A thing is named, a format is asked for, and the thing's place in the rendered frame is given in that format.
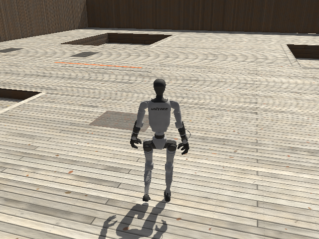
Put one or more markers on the robot right upper arm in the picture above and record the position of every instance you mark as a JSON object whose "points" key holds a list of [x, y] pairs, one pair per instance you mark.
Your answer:
{"points": [[177, 113]]}

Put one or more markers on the right robot forearm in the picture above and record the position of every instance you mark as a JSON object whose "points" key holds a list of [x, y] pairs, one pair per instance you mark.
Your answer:
{"points": [[183, 134]]}

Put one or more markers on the right robot thigh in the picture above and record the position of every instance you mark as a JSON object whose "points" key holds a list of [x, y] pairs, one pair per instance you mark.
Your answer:
{"points": [[170, 152]]}

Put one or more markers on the robot left upper arm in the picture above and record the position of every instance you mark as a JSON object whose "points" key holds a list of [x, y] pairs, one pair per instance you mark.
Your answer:
{"points": [[141, 113]]}

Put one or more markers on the left robot hand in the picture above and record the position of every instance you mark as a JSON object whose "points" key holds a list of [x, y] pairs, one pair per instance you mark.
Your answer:
{"points": [[137, 141]]}

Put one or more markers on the left robot forearm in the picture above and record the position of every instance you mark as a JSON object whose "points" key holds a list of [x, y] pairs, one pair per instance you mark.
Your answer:
{"points": [[135, 131]]}

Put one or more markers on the right robot hand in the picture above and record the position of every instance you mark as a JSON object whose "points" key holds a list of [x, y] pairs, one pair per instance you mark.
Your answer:
{"points": [[185, 146]]}

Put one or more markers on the robot left shin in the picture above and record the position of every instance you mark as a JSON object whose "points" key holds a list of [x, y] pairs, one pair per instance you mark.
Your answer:
{"points": [[147, 179]]}

